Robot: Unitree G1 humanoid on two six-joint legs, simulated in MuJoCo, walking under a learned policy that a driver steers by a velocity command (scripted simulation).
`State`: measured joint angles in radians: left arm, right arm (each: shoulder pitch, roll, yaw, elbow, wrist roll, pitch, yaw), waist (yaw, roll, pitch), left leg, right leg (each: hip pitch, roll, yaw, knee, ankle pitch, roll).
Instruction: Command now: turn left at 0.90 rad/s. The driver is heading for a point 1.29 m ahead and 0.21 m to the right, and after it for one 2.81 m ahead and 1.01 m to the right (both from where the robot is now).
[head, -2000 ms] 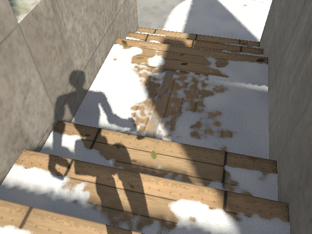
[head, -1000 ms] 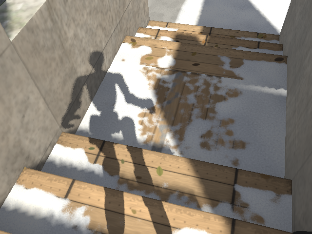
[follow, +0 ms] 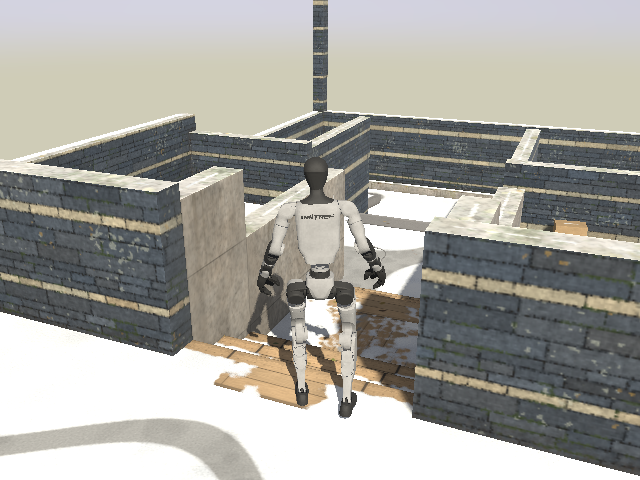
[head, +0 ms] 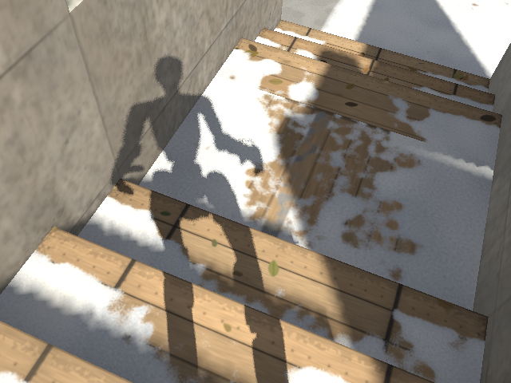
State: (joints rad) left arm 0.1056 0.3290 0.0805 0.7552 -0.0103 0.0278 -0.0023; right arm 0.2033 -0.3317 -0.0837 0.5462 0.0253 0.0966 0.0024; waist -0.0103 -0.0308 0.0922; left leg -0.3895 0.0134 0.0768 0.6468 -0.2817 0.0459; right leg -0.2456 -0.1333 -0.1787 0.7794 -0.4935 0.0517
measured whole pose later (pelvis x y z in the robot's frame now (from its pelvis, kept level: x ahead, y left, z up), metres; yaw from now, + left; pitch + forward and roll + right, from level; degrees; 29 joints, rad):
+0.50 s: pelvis +0.04 -0.01 +0.01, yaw +0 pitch +1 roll +1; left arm 0.28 0.28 0.05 0.71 -0.02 0.03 0.01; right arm 0.07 -0.26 -0.04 0.65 0.00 0.06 -0.05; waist 0.05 0.03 0.03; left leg -0.33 -0.02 0.03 0.70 -0.37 0.01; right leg -0.28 0.01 0.00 0.62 -0.37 -0.04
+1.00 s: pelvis +0.13 +0.01 +0.01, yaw -25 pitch +3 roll +2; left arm 0.24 0.30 0.03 0.56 -0.06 0.03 0.01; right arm 0.25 -0.29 -0.07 0.69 0.01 -0.11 0.04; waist -0.03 -0.04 -0.04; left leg -0.21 -0.04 0.00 0.51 -0.35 0.02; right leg -0.54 0.03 0.16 1.09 -0.36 -0.04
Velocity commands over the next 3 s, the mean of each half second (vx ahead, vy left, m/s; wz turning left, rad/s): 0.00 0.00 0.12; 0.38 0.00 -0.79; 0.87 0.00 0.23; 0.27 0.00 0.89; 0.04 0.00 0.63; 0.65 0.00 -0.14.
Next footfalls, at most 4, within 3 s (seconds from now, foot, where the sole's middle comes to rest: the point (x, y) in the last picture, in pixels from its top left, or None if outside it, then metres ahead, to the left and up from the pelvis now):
0.44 right None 0.06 -0.11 -0.76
0.88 left None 0.17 0.12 -0.76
1.40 right None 0.37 -0.36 -0.92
1.84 left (323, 297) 0.77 -0.26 -1.08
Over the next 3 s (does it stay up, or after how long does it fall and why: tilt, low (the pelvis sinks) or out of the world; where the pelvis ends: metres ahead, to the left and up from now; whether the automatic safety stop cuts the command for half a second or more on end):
stays up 0.99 -0.18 -0.36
